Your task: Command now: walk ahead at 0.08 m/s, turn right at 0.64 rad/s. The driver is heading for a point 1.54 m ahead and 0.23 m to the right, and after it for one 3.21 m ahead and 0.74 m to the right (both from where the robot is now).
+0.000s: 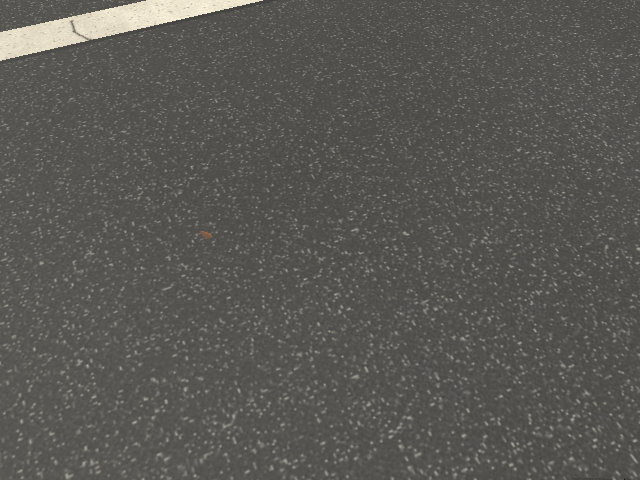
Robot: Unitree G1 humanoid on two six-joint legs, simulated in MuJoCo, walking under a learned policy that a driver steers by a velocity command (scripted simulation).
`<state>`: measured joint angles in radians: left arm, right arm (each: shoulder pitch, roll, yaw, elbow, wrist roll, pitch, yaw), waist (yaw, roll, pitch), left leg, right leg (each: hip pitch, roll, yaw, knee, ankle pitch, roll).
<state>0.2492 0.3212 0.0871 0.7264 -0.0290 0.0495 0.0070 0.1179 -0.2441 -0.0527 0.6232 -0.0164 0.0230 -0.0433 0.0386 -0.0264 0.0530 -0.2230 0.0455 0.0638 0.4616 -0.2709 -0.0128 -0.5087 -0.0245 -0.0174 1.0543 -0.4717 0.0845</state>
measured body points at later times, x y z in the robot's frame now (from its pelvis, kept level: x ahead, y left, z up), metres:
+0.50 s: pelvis +0.17 -0.12 +0.00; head +0.19 -0.15 +0.44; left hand +0.24 +0.15 -0.11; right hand +0.27 -0.42 -0.10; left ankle +0.36 -0.04 -0.68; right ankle -0.01 -0.13 -0.74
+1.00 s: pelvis +0.60 -0.26 +0.00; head +0.63 -0.26 +0.45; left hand +0.90 -0.11 -0.05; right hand +0.49 -0.52 -0.12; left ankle +0.47 -0.18 -0.74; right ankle +0.79 -0.48 -0.68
